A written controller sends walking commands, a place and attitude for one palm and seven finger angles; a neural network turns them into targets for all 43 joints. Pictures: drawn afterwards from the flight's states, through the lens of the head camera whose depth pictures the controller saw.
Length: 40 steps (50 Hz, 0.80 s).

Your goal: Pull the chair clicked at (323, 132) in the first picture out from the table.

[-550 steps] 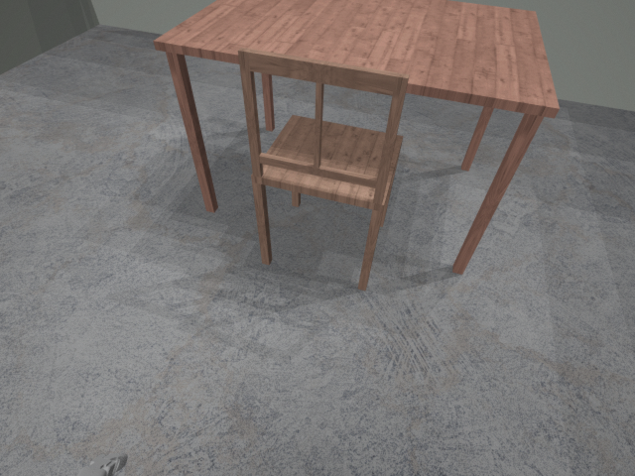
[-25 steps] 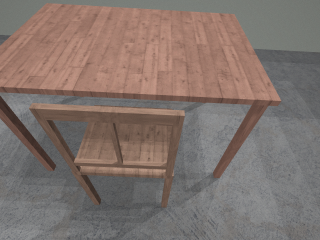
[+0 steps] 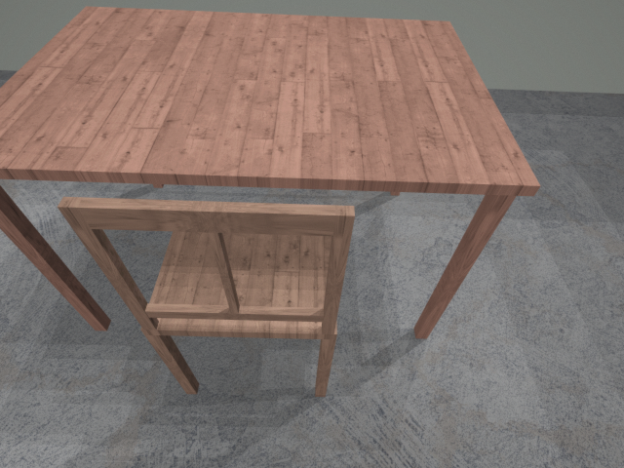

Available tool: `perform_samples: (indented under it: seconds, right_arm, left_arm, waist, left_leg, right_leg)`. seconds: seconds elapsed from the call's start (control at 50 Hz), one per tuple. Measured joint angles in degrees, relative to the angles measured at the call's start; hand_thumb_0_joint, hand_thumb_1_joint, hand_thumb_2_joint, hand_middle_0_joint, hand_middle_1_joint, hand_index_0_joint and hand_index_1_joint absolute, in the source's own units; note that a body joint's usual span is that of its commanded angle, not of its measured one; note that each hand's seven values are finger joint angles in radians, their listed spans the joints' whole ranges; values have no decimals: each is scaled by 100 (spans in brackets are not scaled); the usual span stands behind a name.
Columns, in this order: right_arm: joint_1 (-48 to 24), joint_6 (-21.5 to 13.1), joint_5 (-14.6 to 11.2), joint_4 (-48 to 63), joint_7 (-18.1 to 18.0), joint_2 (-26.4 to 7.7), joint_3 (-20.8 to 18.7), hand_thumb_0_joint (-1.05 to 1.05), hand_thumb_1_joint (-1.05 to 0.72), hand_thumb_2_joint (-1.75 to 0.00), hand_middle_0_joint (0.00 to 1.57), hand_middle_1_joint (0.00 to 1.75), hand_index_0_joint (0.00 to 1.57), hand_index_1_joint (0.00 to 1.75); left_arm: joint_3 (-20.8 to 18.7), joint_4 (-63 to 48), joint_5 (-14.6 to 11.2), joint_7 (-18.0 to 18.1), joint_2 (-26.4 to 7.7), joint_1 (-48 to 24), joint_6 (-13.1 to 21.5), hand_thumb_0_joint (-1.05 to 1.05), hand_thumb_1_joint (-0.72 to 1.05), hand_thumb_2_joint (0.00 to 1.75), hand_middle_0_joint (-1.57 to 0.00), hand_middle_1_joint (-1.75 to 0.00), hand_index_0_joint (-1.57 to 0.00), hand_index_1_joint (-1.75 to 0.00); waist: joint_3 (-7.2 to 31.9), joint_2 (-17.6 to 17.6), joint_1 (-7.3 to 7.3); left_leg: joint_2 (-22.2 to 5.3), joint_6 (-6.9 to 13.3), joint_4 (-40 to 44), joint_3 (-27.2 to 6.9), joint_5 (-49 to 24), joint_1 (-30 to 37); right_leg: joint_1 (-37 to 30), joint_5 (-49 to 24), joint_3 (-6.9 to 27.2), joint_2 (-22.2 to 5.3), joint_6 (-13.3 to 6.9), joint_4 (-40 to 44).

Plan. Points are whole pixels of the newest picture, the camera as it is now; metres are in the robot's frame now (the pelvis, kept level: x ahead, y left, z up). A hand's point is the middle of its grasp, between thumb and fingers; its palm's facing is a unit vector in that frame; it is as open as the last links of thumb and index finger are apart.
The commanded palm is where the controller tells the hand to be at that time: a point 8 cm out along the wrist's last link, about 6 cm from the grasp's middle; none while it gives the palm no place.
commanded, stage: look again from close up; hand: left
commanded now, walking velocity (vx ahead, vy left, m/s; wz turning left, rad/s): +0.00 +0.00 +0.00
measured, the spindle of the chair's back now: (226, 274) +0.44 +0.18 -0.10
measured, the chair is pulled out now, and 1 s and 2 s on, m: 0.00 0.00 0.00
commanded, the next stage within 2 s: raise the hand toward the chair's back in 0.92 s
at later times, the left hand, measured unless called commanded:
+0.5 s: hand out of the picture +0.00 +0.15 -0.17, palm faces +0.01 -0.98 -0.19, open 7.4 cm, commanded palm none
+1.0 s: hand out of the picture +0.01 +0.14 -0.17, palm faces +0.02 -0.98 -0.19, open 7.4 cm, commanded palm none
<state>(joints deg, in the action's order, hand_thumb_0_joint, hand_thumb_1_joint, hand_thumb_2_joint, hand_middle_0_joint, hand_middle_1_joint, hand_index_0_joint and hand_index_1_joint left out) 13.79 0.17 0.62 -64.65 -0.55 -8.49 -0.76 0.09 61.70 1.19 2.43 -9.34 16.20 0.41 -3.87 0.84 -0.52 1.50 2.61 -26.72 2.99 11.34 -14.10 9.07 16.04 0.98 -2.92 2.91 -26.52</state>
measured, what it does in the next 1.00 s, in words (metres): stands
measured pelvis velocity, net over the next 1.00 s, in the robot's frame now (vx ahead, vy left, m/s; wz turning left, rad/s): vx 0.01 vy -0.03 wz -0.01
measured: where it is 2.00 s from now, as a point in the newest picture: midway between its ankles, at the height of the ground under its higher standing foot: outside the picture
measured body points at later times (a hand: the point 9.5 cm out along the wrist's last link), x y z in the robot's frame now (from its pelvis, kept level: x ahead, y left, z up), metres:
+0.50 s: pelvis +0.00 -0.02 +0.00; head +0.02 -0.02 +0.45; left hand +0.00 +0.20 -0.16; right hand +0.00 -0.24 -0.16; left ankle +0.04 +0.09 -0.74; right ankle -0.02 -0.15 -0.74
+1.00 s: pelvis +0.01 -0.03 +0.00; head +0.03 -0.03 +0.45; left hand +0.01 +0.19 -0.16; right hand +0.01 -0.25 -0.16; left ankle +0.04 +0.09 -0.74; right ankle -0.02 -0.15 -0.74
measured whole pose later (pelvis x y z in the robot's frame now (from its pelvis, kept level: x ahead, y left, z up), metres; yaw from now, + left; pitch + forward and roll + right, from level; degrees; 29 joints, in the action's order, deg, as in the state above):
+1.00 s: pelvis +0.01 -0.03 +0.00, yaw +0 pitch -1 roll +0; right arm 13.9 0.1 0.8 -65.7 -1.1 -8.4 -0.6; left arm -0.5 63.1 1.1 2.1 -7.9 16.0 0.8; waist -3.2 -0.1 -0.5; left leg -0.6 0.2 -25.8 2.3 11.4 -13.4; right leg 8.8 16.5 0.4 -0.7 0.6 -26.3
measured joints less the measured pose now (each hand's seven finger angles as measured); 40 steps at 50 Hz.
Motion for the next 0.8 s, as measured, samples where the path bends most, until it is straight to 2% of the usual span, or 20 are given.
perform_samples:
  seconds: [0.8]
  right_arm:
    - [12, -8, 9, -103, -47, 25, 10, 0, -92, -89, 20, 30, 20, 30]
  left_arm:
    - [-48, 144, -11, -25, 149, -7, 43, 0, 91, 90, -20, -30, -20, -30]
  waist:
    - [34, -75, 6]
  left_leg:
    - [-193, -216, 74, -74, -16, 43]
  right_leg:
    - [-11, 20, -57, 200, -209, 17]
